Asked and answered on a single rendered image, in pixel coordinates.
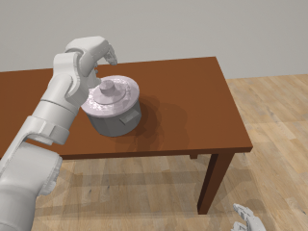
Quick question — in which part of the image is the lid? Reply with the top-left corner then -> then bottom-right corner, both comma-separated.
81,75 -> 140,118

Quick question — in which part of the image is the left robot hand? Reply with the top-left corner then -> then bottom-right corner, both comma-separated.
65,36 -> 117,89

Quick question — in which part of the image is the pot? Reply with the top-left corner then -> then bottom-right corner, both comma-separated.
87,99 -> 141,137

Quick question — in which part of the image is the table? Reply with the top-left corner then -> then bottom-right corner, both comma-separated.
0,56 -> 253,215

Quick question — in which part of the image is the right robot hand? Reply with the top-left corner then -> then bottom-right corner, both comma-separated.
231,203 -> 267,231

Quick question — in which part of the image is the robot left forearm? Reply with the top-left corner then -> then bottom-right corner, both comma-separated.
0,46 -> 94,178

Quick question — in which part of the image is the knob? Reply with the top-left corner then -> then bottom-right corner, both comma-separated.
99,80 -> 116,95

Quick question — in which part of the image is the left robot upper arm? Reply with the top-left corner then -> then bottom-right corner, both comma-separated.
0,141 -> 63,231

